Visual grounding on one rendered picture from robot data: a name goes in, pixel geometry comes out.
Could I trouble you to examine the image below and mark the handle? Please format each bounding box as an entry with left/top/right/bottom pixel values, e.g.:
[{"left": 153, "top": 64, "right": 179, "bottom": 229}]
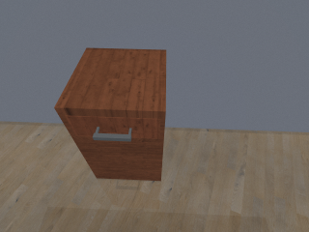
[{"left": 93, "top": 127, "right": 132, "bottom": 142}]

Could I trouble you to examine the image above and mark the drawer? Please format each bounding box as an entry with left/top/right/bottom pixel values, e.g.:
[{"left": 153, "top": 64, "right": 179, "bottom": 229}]
[{"left": 65, "top": 115, "right": 159, "bottom": 139}]

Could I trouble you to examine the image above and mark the cabinet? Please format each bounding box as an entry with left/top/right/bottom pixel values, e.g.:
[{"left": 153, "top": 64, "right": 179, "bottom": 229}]
[{"left": 54, "top": 47, "right": 167, "bottom": 181}]

